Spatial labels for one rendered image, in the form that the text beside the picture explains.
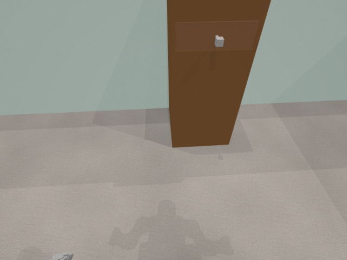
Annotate drawer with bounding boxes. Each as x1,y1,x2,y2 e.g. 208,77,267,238
176,20,260,51

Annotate cabinet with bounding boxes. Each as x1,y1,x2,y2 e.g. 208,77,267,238
167,0,271,148

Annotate handle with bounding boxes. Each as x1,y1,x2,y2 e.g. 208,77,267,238
215,35,224,47

